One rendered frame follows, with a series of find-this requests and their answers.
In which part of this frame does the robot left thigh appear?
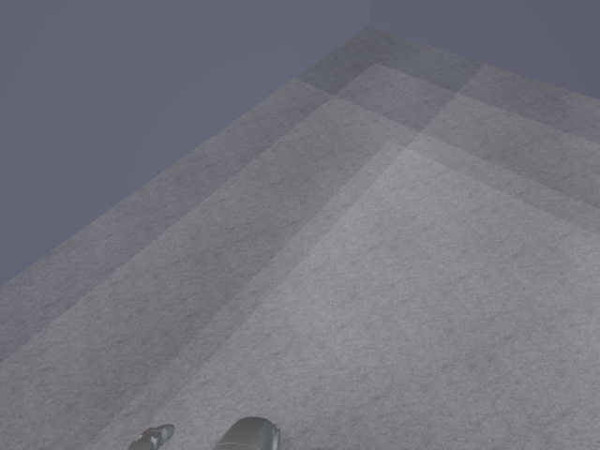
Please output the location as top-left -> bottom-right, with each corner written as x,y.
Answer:
213,417 -> 280,450

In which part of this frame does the robot left hand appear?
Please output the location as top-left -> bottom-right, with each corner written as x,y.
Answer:
127,424 -> 174,450

